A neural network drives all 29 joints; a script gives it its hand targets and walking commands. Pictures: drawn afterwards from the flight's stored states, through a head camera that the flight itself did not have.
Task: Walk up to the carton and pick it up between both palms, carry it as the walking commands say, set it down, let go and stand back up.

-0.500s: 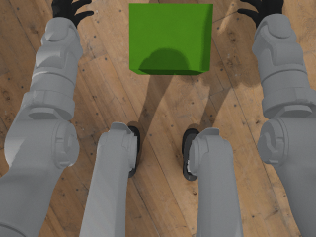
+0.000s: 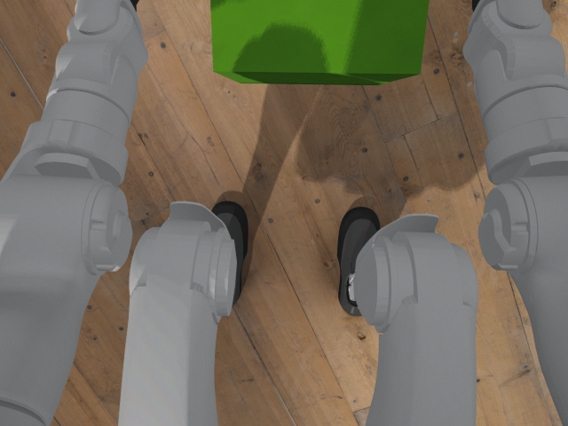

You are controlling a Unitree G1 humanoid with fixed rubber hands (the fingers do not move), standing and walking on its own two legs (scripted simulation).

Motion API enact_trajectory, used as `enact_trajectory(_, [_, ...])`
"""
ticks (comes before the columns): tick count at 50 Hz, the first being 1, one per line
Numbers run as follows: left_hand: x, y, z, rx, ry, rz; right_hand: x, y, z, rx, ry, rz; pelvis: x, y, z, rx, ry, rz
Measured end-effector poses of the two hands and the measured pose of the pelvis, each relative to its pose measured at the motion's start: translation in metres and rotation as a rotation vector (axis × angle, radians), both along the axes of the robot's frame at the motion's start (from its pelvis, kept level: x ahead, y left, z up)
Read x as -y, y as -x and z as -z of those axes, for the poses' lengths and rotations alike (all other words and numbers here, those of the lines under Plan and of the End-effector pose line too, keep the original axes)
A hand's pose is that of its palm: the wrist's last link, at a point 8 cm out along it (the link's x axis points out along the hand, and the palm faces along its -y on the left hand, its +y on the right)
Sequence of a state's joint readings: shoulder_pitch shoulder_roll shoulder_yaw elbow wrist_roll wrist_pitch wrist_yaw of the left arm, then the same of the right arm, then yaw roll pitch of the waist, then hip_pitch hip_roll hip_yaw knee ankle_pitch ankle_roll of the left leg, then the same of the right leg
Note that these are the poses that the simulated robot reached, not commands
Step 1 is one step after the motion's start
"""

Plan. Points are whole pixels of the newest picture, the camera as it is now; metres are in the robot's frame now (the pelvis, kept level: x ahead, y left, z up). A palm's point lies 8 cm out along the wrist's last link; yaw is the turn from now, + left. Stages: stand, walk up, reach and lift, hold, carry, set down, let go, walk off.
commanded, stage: reach and lift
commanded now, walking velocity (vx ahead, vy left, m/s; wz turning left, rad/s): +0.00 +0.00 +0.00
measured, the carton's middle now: (314, 8) +0.54 -0.01 -0.28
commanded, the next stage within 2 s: none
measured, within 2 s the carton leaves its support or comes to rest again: leaves its support in 1.68 s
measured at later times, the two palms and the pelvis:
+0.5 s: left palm out of the picture +0.53 +0.19 -0.21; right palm out of the picture +0.54 -0.18 -0.21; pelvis +0.00 +0.00 -0.02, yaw +0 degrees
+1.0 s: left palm out of the picture +0.53 +0.15 -0.21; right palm out of the picture +0.55 -0.17 -0.21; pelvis -0.01 +0.00 -0.02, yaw +0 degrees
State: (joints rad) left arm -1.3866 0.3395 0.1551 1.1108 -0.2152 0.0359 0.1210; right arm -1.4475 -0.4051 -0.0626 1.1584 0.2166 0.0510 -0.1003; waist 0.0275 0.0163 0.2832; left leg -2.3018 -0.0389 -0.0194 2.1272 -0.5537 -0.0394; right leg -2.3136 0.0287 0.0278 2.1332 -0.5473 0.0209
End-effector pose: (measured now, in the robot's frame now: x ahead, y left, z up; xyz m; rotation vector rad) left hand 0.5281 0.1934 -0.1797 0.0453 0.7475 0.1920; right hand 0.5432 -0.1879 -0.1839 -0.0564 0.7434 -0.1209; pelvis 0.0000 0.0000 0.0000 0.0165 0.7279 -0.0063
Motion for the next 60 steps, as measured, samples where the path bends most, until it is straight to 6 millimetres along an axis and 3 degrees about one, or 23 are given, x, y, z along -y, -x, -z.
enact_trajectory(5, [0.001, 0.004, 0.019, -0.023, 0.005, 0.005, -0.002, 0.004, 0.017, -0.020, -0.001, -0.003, -0.001, 0.001, 0.010, 0.050, 0.003, -0.002])
enact_trajectory(11, [0.001, 0.002, 0.028, -0.030, 0.008, 0.009, -0.001, 0.002, 0.025, -0.025, 0.001, -0.004, -0.002, -0.001, 0.017, 0.078, 0.004, -0.003])
enact_trajectory(29, [0.006, 0.002, 0.027, -0.022, 0.017, 0.010, -0.009, 0.002, 0.025, -0.017, -0.011, -0.016, 0.000, 0.003, 0.021, 0.093, 0.001, -0.004])
enact_trajectory(48, [0.045, -0.005, 0.027, -0.009, 0.057, 0.070, -0.021, -0.002, 0.022, -0.012, -0.001, -0.032, 0.001, 0.006, 0.016, 0.094, 0.003, 0.002])
enact_trajectory(60, [0.041, -0.006, 0.026, -0.017, 0.046, 0.064, -0.026, -0.007, 0.020, -0.030, 0.012, -0.042, 0.003, 0.004, 0.017, 0.104, 0.000, 0.005])
